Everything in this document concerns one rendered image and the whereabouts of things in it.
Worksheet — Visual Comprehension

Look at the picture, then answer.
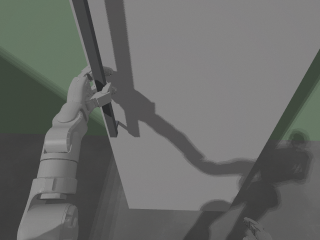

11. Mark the robot left hand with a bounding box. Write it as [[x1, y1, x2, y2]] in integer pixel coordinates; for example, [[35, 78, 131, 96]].
[[67, 64, 117, 115]]

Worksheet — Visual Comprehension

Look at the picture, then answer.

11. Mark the handle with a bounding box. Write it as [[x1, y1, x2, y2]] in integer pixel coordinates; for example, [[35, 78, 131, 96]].
[[72, 0, 119, 138]]

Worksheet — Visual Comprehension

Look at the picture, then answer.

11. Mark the left robot forearm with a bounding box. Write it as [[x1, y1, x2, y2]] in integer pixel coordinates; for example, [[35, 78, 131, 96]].
[[17, 101, 89, 240]]

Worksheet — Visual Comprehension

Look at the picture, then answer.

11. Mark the robot left upper arm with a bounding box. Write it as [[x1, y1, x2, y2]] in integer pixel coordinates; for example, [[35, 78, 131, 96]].
[[19, 203, 79, 240]]

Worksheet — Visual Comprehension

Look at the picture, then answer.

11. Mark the fridge door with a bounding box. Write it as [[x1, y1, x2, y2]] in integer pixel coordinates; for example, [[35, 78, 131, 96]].
[[69, 0, 320, 212]]

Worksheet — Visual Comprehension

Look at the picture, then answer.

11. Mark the robot right hand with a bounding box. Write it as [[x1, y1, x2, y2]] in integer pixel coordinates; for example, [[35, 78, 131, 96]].
[[242, 217, 273, 240]]

